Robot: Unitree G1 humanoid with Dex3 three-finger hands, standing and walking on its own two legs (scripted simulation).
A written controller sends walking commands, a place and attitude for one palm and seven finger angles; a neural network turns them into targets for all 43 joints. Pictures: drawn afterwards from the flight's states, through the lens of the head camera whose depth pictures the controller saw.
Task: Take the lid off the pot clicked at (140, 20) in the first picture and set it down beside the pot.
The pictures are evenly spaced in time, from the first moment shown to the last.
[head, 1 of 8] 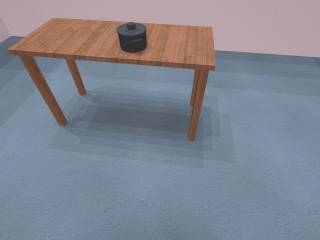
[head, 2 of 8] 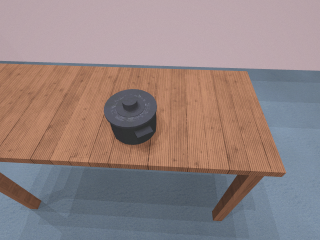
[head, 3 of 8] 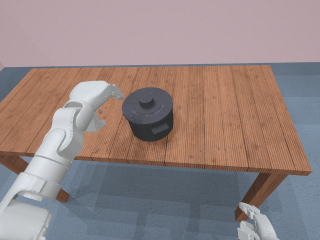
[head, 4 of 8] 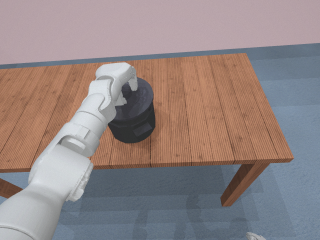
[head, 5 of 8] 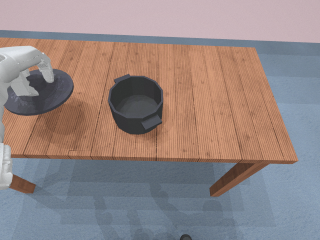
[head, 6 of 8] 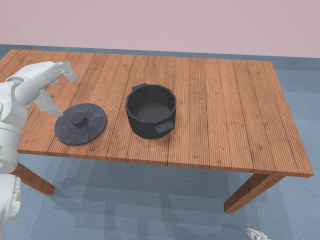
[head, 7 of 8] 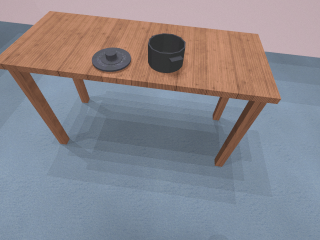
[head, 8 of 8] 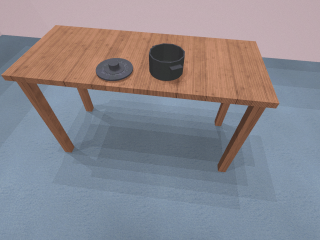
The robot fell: no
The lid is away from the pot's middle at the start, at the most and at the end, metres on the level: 0.00 0.25 0.24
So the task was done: yes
